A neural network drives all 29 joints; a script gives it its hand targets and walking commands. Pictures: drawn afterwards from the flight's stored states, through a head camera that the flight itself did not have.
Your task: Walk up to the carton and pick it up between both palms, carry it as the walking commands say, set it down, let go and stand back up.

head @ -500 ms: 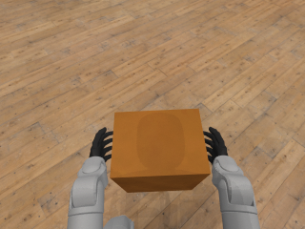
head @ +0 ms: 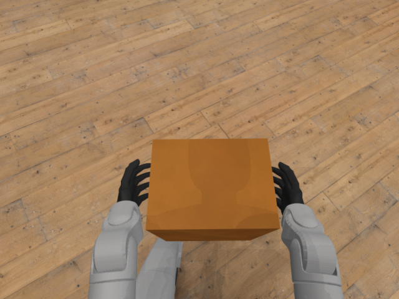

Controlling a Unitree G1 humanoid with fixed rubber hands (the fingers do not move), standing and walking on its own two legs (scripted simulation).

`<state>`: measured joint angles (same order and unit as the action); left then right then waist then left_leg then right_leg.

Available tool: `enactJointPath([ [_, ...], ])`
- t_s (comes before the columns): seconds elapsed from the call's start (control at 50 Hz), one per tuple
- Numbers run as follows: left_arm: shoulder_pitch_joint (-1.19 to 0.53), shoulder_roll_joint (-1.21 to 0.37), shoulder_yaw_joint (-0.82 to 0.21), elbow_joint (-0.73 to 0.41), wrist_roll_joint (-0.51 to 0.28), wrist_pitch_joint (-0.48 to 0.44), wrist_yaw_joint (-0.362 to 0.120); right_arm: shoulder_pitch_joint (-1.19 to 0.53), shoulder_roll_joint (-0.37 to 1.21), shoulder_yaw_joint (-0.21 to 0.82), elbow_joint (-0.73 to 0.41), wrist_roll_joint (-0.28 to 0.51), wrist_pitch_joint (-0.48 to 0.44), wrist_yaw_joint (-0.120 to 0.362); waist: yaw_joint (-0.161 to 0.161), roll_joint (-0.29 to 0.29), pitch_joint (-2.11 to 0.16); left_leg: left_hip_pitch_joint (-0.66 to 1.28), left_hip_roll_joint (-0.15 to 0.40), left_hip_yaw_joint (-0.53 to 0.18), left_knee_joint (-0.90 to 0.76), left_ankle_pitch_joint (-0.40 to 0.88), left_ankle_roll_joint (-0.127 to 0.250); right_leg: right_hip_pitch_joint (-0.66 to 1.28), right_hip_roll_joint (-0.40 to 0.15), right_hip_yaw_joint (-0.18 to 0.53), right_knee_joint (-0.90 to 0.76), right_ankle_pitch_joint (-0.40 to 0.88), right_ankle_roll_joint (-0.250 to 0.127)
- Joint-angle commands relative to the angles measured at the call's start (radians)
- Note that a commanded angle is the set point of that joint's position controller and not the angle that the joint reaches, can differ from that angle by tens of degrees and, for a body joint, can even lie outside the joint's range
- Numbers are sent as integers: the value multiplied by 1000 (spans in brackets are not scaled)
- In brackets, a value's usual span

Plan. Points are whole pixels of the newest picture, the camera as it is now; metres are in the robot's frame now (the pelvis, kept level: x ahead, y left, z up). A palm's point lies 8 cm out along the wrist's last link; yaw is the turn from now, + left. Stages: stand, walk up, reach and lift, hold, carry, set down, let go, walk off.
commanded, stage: carry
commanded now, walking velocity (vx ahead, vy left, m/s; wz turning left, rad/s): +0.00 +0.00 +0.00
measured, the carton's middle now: (209, 197) +0.31 +0.01 -0.08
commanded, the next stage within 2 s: none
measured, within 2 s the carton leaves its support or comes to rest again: neither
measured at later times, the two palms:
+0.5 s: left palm (204, 46) +0.64 +0.06 +0.04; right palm (328, 74) +0.61 -0.24 +0.03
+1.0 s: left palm (211, 14) +0.73 +0.05 +0.06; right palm (332, 37) +0.70 -0.25 +0.06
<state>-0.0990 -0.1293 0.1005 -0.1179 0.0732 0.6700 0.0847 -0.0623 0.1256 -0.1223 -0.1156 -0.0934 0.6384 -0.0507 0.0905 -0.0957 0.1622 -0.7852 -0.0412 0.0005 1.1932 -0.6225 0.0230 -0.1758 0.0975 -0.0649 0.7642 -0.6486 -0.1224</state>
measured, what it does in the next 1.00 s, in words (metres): walks ahead: left foot, then right foot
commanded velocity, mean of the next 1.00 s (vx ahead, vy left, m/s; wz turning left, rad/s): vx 0.00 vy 0.00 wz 0.00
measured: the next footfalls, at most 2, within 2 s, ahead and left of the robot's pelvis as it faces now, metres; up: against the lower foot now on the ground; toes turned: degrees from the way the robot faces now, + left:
left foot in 0.04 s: +0.23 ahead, +0.09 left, +0.00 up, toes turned -5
right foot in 0.38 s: +0.44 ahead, -0.16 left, +0.00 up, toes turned +13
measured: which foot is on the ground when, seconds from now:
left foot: up 0.00-0.02, down 0.04-0.40, up 0.42-0.56, down 0.58-1.00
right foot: down 0.00-0.06, up 0.08-0.36, down 0.38-1.00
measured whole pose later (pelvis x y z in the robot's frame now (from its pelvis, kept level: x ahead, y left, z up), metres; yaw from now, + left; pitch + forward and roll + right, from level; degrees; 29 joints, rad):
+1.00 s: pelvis +0.44 -0.08 +0.04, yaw -3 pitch +2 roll +0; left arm -0.19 -0.14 0.17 0.19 0.20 0.71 0.04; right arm -0.15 0.11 -0.15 0.17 -0.18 0.71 -0.04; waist -0.01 -0.01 -0.07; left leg -0.22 0.04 0.10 0.68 -0.36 0.02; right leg -0.28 0.04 -0.08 0.61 -0.36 -0.06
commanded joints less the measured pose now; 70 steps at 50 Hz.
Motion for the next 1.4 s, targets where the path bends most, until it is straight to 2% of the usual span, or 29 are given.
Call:
enactJointPath([
  [0.0,-595,-733,-827,-344,-333,-47,-248,-417,727,653,-191,203,-26,183,-94,165,-664,515,-54,217,-661,529,2,142,-124,98,120,1478,32],
  [0.02,-601,-742,-854,-400,-345,-35,-246,-375,754,658,-218,198,-21,189,-134,110,-792,831,14,127,-740,857,45,7,-150,73,272,1199,50],
  [0.04,-558,-717,-836,-311,-324,-15,-256,-355,725,636,-129,157,-10,177,-126,219,-874,1118,257,-216,-601,1590,193,-252,-22,28,592,354,121],
  [0.06,-541,-659,-801,-194,-300,13,-258,-349,634,536,-64,82,4,155,-134,411,-873,1177,397,-459,-556,2125,335,-357,67,65,849,-6,166],
  [0.08,-516,-637,-755,-171,-299,10,-255,-375,631,535,-84,92,-3,148,-148,424,-944,1213,424,-573,-540,2135,427,-387,61,153,949,15,208],
  [0.14,-334,-739,-691,5,-260,2,-283,-349,722,641,-84,129,13,178,-144,46,-763,1090,369,-532,-547,1470,335,-588,-47,184,815,-30,99],
  [0.26,-393,-746,-624,3,-207,-65,-268,-641,812,819,-114,257,-19,201,-141,36,-647,1079,335,-471,-473,1461,230,-762,-131,211,403,-45,50],
  [0.3,-374,-756,-605,-5,-189,-63,-257,-692,830,851,-151,269,-19,211,-115,57,-598,781,194,-191,-540,1284,111,-318,-83,10,-65,310,62],
  [0.34,-311,-790,-622,40,-156,-26,-250,-561,840,823,-42,258,9,216,-73,248,-640,564,176,-77,-493,1044,56,71,-112,28,-264,697,37],
  [0.36,-380,-797,-615,-6,-158,-45,-247,-616,826,826,-77,269,-5,221,-75,119,-726,544,102,-22,-361,781,16,214,-127,47,-264,1109,17],
  [0.4,-347,-737,-547,115,-98,-21,-237,-641,738,747,-32,229,18,224,-82,-149,-743,405,-56,-22,-22,-1,-49,320,-478,452,-193,2117,-168],
  [0.44,-417,-738,-535,102,-103,-37,-247,-589,781,696,109,231,17,244,-84,-94,-652,398,1,-81,-58,-8,-40,199,-476,441,-239,1655,-182],
  [0.54,-505,-893,-655,76,-183,-28,-266,-583,897,672,93,216,3,248,-92,-54,-690,551,59,0,-723,115,-20,184,-361,284,-174,1265,-70],
  [0.62,-647,-923,-767,-1,-236,-39,-293,-658,866,642,5,180,-34,240,-96,314,-709,816,249,-110,-551,1354,73,-44,-212,110,-77,844,69],
  [0.66,-666,-879,-717,10,-209,-42,-294,-594,871,629,100,152,-11,241,-94,206,-722,817,233,-46,-505,1241,68,-33,-219,115,-150,945,81],
  [0.72,-556,-891,-694,90,-211,-18,-291,-629,866,657,27,171,2,222,-86,-94,-683,547,98,59,-414,490,5,234,-314,192,-185,1627,43],
  [0.76,-543,-857,-665,84,-198,-1,-289,-666,853,665,4,177,17,216,-87,-145,-671,457,53,72,-520,150,-13,338,-333,207,-174,1780,14],
  [0.82,-497,-838,-636,159,-155,19,-273,-493,824,569,172,115,46,224,-96,23,-647,619,104,81,-687,416,8,168,-298,172,-140,1427,30],
  [0.86,-580,-849,-639,136,-154,3,-278,-611,824,586,152,145,30,238,-93,197,-639,803,249,-46,-633,1141,52,-63,-210,93,-41,773,58],
  [0.9,-560,-874,-633,165,-147,4,-277,-607,847,600,157,164,26,243,-91,294,-603,806,286,-32,-565,1441,72,-111,-166,49,-141,642,98],
  [0.96,-521,-870,-570,260,-120,-3,-274,-700,843,635,153,174,28,246,-89,-5,-607,647,187,24,-484,845,20,97,-246,121,-197,1230,61],
  [1.02,-731,-885,-617,105,-172,-21,-282,-769,897,627,113,184,18,240,-98,-38,-598,551,102,46,-585,303,-2,175,-323,181,-205,1449,22],
  [1.12,-582,-912,-645,125,-187,-6,-274,-663,882,635,95,190,24,238,-88,53,-653,744,175,62,-539,1013,14,72,-230,108,-62,1246,86],
  [1.14,-526,-878,-631,162,-149,4,-266,-683,851,626,73,200,17,237,-93,222,-643,798,216,13,-553,1215,34,-22,-200,67,-34,1022,97],
  [1.18,-606,-888,-656,95,-170,-6,-274,-632,889,626,127,192,24,249,-98,255,-659,795,247,-10,-520,1317,56,-14,-175,59,-124,832,99],
  [1.26,-565,-930,-660,89,-182,-21,-285,-732,905,705,-20,229,3,255,-82,-31,-704,570,148,28,-409,661,4,257,-302,175,-162,1481,14],
  [1.3,-696,-910,-685,11,-198,-19,-276,-659,919,652,64,198,24,244,-108,-26,-631,575,114,39,-638,287,1,206,-331,181,-167,1503,5],
  [1.32,-577,-909,-660,125,-182,0,-285,-745,870,660,-28,197,11,236,-100,-22,-615,598,128,30,-662,396,3,175,-306,136,-160,1334,23],
  [1.38,-580,-927,-698,73,-188,10,-276,-646,875,641,46,191,29,251,-98,325,-629,892,335,-96,-647,1515,58,-129,-161,59,-10,382,88],
])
